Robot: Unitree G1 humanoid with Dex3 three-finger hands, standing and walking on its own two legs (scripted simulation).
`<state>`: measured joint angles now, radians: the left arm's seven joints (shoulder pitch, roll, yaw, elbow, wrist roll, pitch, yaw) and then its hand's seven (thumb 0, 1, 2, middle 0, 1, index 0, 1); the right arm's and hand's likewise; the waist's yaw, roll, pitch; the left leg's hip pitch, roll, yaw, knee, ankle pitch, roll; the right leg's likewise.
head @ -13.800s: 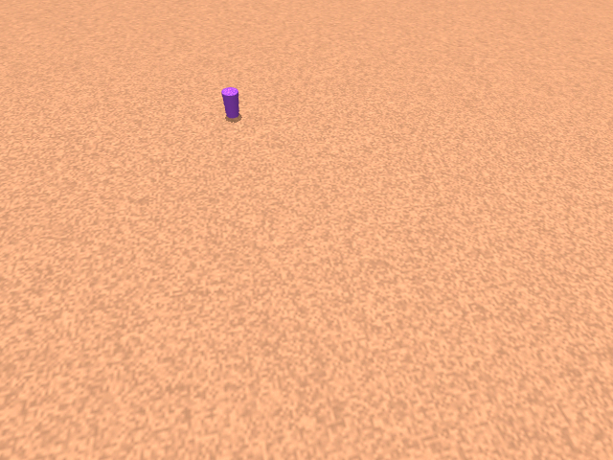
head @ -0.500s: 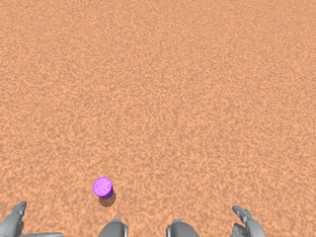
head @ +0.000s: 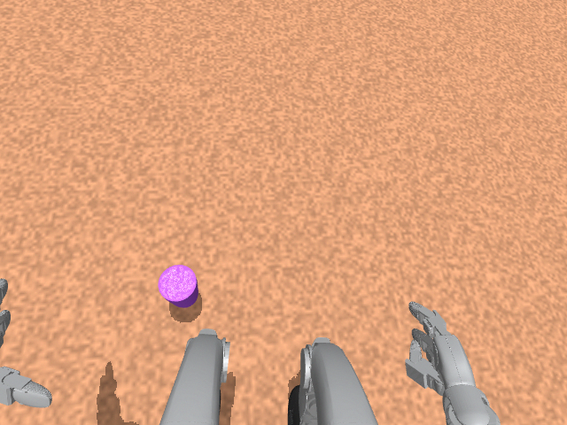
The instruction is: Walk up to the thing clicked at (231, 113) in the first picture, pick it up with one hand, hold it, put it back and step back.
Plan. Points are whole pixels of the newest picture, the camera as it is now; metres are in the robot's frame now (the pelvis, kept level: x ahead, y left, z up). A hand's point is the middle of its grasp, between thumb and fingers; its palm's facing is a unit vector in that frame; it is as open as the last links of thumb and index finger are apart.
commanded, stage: go down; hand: left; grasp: from the side
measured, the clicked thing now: (181, 289) +0.40 +0.22 -0.53
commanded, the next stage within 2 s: none
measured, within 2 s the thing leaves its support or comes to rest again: neither
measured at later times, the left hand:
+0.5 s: hand (35, 300) +0.29 +0.38 -0.16, palm faces +0.20 -0.96 -0.20, open 17.3 cm
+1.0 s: hand (39, 288) +0.31 +0.40 -0.20, palm faces +0.22 -0.97 -0.14, open 17.3 cm
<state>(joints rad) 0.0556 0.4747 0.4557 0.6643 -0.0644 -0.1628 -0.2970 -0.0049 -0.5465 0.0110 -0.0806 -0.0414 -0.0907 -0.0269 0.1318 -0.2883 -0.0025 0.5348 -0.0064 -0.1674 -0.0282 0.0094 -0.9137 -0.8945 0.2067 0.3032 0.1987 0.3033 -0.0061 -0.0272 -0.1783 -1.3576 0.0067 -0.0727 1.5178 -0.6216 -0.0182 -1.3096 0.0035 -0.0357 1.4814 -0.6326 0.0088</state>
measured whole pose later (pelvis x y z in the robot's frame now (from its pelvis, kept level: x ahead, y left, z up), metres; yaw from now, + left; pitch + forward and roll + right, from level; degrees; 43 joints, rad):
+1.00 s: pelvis -0.06 +0.00 -0.20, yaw -5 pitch +32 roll -6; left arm -0.46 0.80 0.82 1.04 -0.18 -0.39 -0.64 -0.01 -0.50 0.05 -0.05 -0.07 -0.06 -0.06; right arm 0.09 -0.34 0.08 0.72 -0.04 -0.17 -0.02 0.01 -0.90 -0.90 0.21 0.30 0.20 0.30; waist -0.03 -0.04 -0.12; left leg -2.06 0.01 -0.12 2.19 -0.69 -0.03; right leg -2.01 0.03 -0.07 2.13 -0.68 0.01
